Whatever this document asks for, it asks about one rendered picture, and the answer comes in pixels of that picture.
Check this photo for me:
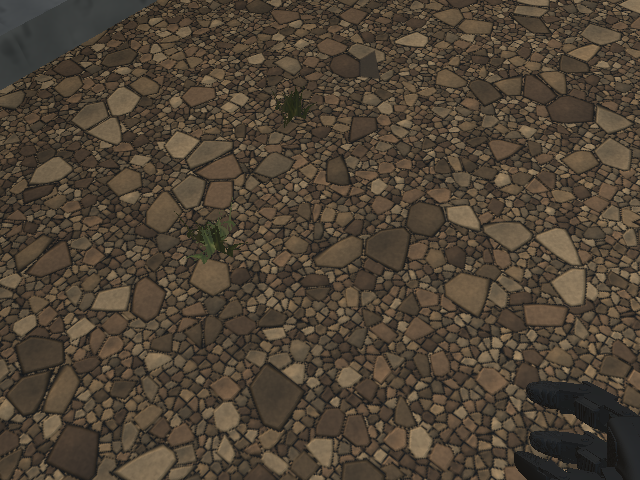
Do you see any robot right hand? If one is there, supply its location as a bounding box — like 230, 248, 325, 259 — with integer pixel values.
514, 381, 640, 480

